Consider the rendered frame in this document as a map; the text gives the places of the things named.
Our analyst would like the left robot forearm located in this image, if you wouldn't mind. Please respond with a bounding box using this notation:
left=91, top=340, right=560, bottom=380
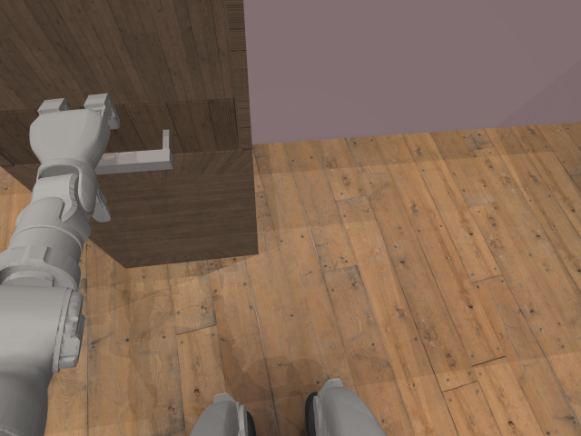
left=0, top=159, right=97, bottom=292

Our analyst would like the drawer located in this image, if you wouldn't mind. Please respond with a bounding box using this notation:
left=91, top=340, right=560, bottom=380
left=0, top=98, right=239, bottom=165

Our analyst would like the right robot thigh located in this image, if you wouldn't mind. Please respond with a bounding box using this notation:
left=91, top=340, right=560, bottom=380
left=313, top=387, right=388, bottom=436

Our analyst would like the left robot hand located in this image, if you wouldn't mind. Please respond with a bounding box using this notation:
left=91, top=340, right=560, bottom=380
left=29, top=93, right=120, bottom=223

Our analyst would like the cabinet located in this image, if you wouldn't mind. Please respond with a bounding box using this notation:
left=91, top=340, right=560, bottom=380
left=0, top=0, right=259, bottom=269

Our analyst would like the robot left shin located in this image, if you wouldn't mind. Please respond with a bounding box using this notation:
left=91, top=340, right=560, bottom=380
left=213, top=393, right=236, bottom=403

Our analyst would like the handle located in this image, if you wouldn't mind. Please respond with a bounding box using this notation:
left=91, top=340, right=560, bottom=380
left=94, top=130, right=173, bottom=174

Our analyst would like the robot left upper arm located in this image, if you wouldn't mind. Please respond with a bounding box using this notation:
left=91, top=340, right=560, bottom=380
left=0, top=284, right=85, bottom=436

